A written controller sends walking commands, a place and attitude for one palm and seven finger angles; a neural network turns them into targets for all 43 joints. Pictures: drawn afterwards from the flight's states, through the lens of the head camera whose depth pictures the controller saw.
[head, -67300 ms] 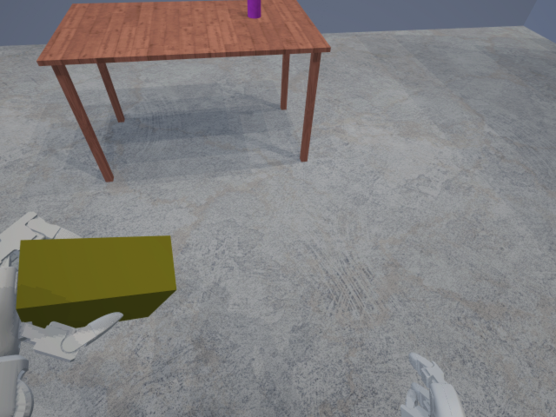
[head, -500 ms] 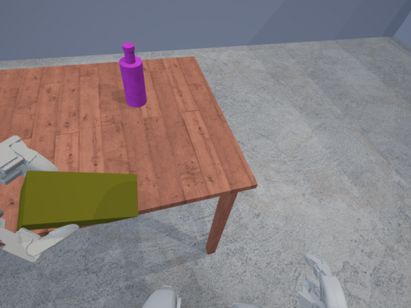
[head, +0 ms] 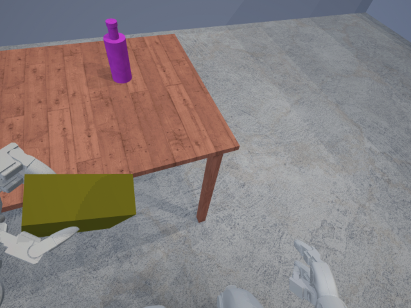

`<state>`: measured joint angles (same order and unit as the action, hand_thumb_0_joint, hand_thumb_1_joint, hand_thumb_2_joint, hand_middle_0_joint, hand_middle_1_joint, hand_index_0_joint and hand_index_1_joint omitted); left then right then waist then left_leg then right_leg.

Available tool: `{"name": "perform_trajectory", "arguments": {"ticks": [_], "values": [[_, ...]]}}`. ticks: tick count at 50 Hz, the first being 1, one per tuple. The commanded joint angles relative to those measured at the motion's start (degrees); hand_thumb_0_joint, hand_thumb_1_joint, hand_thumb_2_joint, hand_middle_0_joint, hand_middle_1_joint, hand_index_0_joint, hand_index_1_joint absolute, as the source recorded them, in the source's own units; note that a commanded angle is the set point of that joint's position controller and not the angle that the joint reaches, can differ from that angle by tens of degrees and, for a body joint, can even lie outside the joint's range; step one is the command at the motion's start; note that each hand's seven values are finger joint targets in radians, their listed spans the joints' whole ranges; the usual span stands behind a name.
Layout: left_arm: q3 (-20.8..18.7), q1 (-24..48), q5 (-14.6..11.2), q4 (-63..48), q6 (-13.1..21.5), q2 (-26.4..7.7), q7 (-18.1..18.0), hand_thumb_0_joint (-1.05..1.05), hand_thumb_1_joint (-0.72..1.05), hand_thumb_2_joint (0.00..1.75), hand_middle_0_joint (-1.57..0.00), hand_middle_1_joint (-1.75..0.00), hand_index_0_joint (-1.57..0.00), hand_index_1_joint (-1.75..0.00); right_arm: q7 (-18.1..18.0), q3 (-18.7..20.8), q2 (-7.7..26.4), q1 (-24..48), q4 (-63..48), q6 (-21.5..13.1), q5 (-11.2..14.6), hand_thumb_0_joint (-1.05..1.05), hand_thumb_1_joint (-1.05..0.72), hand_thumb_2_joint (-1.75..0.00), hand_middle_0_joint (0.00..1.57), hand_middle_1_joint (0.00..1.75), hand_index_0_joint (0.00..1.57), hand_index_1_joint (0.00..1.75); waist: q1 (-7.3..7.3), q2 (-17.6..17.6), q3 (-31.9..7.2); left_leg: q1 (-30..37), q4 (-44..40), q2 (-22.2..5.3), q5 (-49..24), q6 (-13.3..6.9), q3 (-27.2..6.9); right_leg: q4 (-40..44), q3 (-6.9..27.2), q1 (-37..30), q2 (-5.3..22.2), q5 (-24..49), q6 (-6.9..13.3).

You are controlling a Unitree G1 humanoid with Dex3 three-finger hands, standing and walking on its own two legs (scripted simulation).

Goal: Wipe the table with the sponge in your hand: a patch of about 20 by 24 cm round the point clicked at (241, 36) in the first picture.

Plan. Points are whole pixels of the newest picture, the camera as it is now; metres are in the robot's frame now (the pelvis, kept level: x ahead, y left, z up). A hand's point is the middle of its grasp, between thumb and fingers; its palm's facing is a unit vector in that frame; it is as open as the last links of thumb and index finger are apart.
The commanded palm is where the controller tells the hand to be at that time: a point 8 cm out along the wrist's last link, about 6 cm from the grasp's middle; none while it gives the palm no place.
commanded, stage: step back with the hand held close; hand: left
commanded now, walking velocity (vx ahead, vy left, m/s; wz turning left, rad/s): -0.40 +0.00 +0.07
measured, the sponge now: (92, 206) +0.25 +0.19 +0.10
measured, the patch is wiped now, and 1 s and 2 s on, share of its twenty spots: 1.00 1.00 1.00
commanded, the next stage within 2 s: stop stepping back and stand still in 0.02 s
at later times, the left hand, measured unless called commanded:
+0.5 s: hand out of the picture +0.06 +0.17 +0.15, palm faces +0.31 -0.86 -0.41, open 10.1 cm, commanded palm +0.00 +0.22 +0.18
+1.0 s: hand out of the picture -0.04 +0.13 +0.14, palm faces +0.37 -0.83 -0.42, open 10.1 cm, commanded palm -0.10 +0.19 +0.18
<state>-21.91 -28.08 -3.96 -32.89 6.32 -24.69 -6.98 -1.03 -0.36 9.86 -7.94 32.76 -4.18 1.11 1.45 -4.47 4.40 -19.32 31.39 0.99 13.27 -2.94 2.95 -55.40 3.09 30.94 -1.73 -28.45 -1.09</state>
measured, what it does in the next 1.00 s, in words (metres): walks backwards: right foot, then left foot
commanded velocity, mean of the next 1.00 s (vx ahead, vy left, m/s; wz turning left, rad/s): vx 0.19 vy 0.08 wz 0.01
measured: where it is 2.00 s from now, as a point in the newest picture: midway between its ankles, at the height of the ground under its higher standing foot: outside the picture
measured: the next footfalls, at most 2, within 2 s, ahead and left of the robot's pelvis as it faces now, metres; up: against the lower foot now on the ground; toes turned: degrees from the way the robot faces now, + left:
right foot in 0.28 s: -0.06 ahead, -0.15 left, +0.00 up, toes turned +0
left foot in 0.60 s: -0.25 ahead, +0.10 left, +0.00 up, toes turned +9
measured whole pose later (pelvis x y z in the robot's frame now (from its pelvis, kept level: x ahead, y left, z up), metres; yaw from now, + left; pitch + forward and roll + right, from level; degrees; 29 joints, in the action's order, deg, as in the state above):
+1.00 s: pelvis -0.23 -0.11 -0.01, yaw +6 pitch -2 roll +2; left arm -17.3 -28.8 -4.0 -26.1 6.7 -19.1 -3.3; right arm -1.9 -0.8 10.4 -11.4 38.4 -2.7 1.8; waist 1.0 1.3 1.8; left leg -27.2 66.3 0.1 17.2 -1.2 -0.4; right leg -35.5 -5.8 22.1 -3.2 -12.7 6.3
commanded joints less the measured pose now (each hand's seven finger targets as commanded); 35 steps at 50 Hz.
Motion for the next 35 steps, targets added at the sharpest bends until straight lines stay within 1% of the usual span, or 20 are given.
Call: {"name": "perform_trajectory", "arguments": {"ticks": [1,5,7,11,12,13,14,15,16,17,19,21,23,27,29,30,31,33,34,35], "values": [[-4.74,-2.38,-0.52,-26.22,4.44,-7.69,-0.94,0.00,0.10,1.30,-1.20,-1.60,-1.20,-1.60,0.81,4.35,9.34,-0.71,-6.86,-4.57,0.94,0.00,-0.90,-0.90,0.20,0.30,0.20,0.30,-1.29,16.99,-16.05,12.97,-9.88,-15.28,-34.91,-0.21,-12.85,1.06,-1.34,-2.42,1.17,6.66,-0.47],[-7.82,-3.66,-0.96,-18.63,3.21,-9.76,-2.17,0.00,0.10,1.30,-1.20,-1.60,-1.20,-1.60,-1.14,4.47,10.01,-0.51,-6.46,-5.11,0.18,0.00,-0.90,-0.90,0.20,0.30,0.20,0.30,-0.96,18.19,-10.74,2.12,-17.28,-16.22,-2.90,-2.13,-14.97,1.37,-2.52,-6.03,0.27,5.41,-0.60],[-6.31,-2.55,-0.90,-14.18,2.90,-7.07,-2.39,0.00,0.10,1.30,-1.20,-1.60,-1.20,-1.60,-1.63,4.02,9.57,-0.99,-6.22,-4.99,0.41,0.00,-0.90,-0.90,0.20,0.30,0.20,0.30,-0.60,17.75,-10.70,1.61,-17.67,-15.17,9.79,-1.83,-14.91,5.01,-2.41,-7.44,0.30,5.58,-0.21],[-4.58,-0.16,-0.78,-6.61,1.38,-6.00,-2.08,0.00,0.10,1.30,-1.20,-1.60,-1.20,-1.60,-2.67,2.73,9.78,-1.33,-7.31,-4.38,0.84,0.00,-0.90,-0.90,0.20,0.30,0.20,0.30,-1.12,18.22,-8.58,-5.17,-15.06,-10.84,22.69,0.18,-12.44,23.06,-6.11,-19.10,-0.79,5.31,1.53],[-4.26,2.48,-0.14,-7.02,1.54,-6.72,-1.60,0.00,0.10,1.30,-1.20,-1.60,-1.20,-1.60,-2.75,2.81,10.18,-0.21,-7.79,-4.12,0.85,0.00,-0.90,-0.90,0.20,0.30,0.20,0.30,-1.94,15.01,-8.58,-6.19,-8.89,-8.38,23.30,1.28,-9.85,32.24,-7.17,-23.07,0.06,10.20,2.06],[-3.50,3.60,0.34,-6.31,1.80,-7.10,-0.86,0.00,0.10,1.30,-1.20,-1.60,-1.20,-1.60,-2.60,3.00,9.45,-1.17,-7.71,-3.79,0.80,0.00,-0.90,-0.90,0.20,0.30,0.20,0.30,-1.53,5.60,-9.20,-3.66,4.32,-3.15,21.60,2.48,-4.96,41.22,-5.40,-21.94,4.03,17.50,3.52],[-2.17,6.21,0.28,-7.63,2.27,-7.72,-0.35,0.00,0.10,1.30,-1.20,-1.60,-1.20,-1.60,-2.51,3.38,9.07,-1.36,-7.26,-3.50,1.13,0.00,-0.90,-0.90,0.20,0.30,0.20,0.30,-0.64,-8.16,-9.31,-2.31,27.06,1.50,16.80,3.31,-1.64,44.27,1.97,-16.61,13.01,28.04,6.84],[-3.25,8.92,0.38,-8.17,2.86,-9.85,-0.83,0.00,0.10,1.30,-1.20,-1.60,-1.20,-1.60,-2.42,3.11,10.26,-0.72,-7.16,-3.71,0.97,0.00,-0.90,-0.90,0.20,0.30,0.20,0.30,0.23,-9.24,-9.99,-8.62,43.34,2.90,15.99,4.17,-4.35,43.60,8.67,-13.88,21.27,36.81,10.20],[0.35,9.30,-0.18,-6.11,2.59,-5.83,-0.18,0.00,0.10,1.30,-1.20,-1.60,-1.20,-1.60,-2.46,3.82,9.68,-1.11,-6.31,-4.06,2.01,0.00,-0.90,-0.90,0.20,0.30,0.20,0.30,0.69,-13.41,-9.39,-9.99,49.23,1.25,12.32,4.32,-8.44,41.40,10.56,-10.75,22.26,34.29,9.95],[-0.19,9.75,-0.21,-5.47,2.63,-6.59,0.55,0.00,0.10,1.30,-1.20,-1.60,-1.20,-1.60,-1.93,4.43,11.30,-0.41,-6.85,-3.90,1.87,0.00,-0.90,-0.90,0.20,0.30,0.20,0.30,0.56,-15.35,-7.42,-10.32,51.81,0.31,8.28,4.41,-10.64,41.26,10.97,-7.56,21.64,27.74,10.05],[-3.98,6.88,-0.45,-4.87,3.97,-9.14,1.26,0.00,0.10,1.30,-1.20,-1.60,-1.20,-1.60,-1.46,3.31,9.76,1.08,-6.14,-1.94,1.49,0.00,-0.90,-0.90,0.20,0.30,0.20,0.30,1.08,-6.58,-5.27,-11.39,53.80,-3.01,2.27,3.62,-11.34,40.31,6.63,-2.78,20.15,18.99,9.51],[-4.90,6.43,0.00,-4.09,5.06,-10.02,1.94,0.00,0.10,1.30,-1.20,-1.60,-1.20,-1.60,-1.09,2.49,8.50,1.70,-4.94,-0.86,1.14,0.00,-0.90,-0.90,0.20,0.30,0.20,0.30,1.24,4.15,-3.57,-9.23,44.41,-4.17,0.98,2.60,-7.67,39.36,3.47,0.45,18.32,13.81,7.17],[-6.46,3.63,0.25,-5.46,5.86,-10.85,1.47,0.00,0.10,1.30,-1.20,-1.60,-1.20,-1.60,-1.07,2.94,8.67,1.06,-4.95,-1.82,1.12,0.00,-0.90,-0.90,0.20,0.30,0.20,0.30,-0.50,4.50,-6.31,-6.06,31.44,-3.46,4.49,1.56,-4.00,38.96,3.36,-3.11,17.20,13.26,6.12],[-8.98,-1.52,0.13,-14.73,5.87,-11.31,-0.52,0.00,0.10,1.30,-1.20,-1.60,-1.20,-1.60,-2.18,3.96,8.42,0.16,-7.21,-3.98,1.27,0.00,-0.90,-0.90,0.20,0.30,0.20,0.30,-2.65,-1.70,-16.90,1.42,1.96,-2.51,11.07,-0.39,-0.48,32.55,8.01,-17.79,18.02,17.81,6.47],[-9.46,-4.86,-0.24,-15.93,5.78,-10.26,-1.60,0.00,0.10,1.30,-1.20,-1.60,-1.20,-1.60,-3.04,4.16,7.89,-1.59,-7.26,-4.81,1.10,0.00,-0.90,-0.90,0.20,0.30,0.20,0.30,-1.70,2.66,-21.85,8.36,-15.48,-1.44,1.43,-0.50,3.17,21.55,3.02,-23.71,13.02,23.33,4.25],[-8.75,-7.33,-0.65,-14.09,5.29,-9.12,-2.12,0.00,0.10,1.30,-1.20,-1.60,-1.20,-1.60,-3.47,4.40,8.03,-1.76,-7.91,-5.20,0.99,0.00,-0.90,-0.90,0.20,0.30,0.20,0.30,-1.49,8.90,-21.84,12.28,-20.25,-3.18,-4.30,-0.81,4.01,13.36,-1.13,-23.81,8.74,23.89,3.29],[-8.04,-4.36,-0.81,-16.34,5.25,-8.82,-2.22,0.00,0.10,1.30,-1.20,-1.60,-1.20,-1.60,-3.59,4.99,8.34,-1.68,-8.23,-5.35,0.93,0.00,-0.90,-0.90,0.20,0.30,0.20,0.30,-1.45,13.52,-20.72,15.51,-23.05,-6.62,-11.62,-1.27,2.96,5.19,-4.69,-20.18,4.97,20.83,2.38],[-7.67,1.38,-0.02,-17.07,6.02,-9.62,-2.06,0.00,0.10,1.30,-1.20,-1.60,-1.20,-1.60,-3.92,5.40,8.22,-0.93,-5.98,-6.10,1.64,0.00,-0.90,-0.90,0.20,0.30,0.20,0.30,0.29,24.81,-14.65,25.78,-12.03,-14.61,-29.81,-4.96,0.47,-3.20,-10.73,1.46,0.02,-0.10,0.70],[-6.72,7.90,0.33,-16.94,6.50,-10.93,-1.79,0.00,0.10,1.30,-1.20,-1.60,-1.20,-1.60,-3.66,4.76,9.25,-1.03,-4.88,-7.22,1.05,0.00,-0.90,-0.90,0.20,0.30,0.20,0.30,2.33,31.08,-5.80,16.68,-14.74,-19.46,-19.30,-10.45,-14.20,-5.54,-5.42,8.68,4.28,-2.05,0.56],[-5.73,12.82,0.94,-13.00,6.35,-9.95,-0.81,0.00,0.10,1.30,-1.20,-1.60,-1.20,-1.60,-3.23,4.32,7.94,-1.46,-2.89,-8.43,1.78,0.00,-0.90,-0.90,0.20,0.30,0.20,0.30,1.24,24.99,-0.06,12.38,-16.80,-21.43,-10.63,-11.71,-16.13,-7.53,-0.11,11.40,6.51,-0.51,1.00]]}}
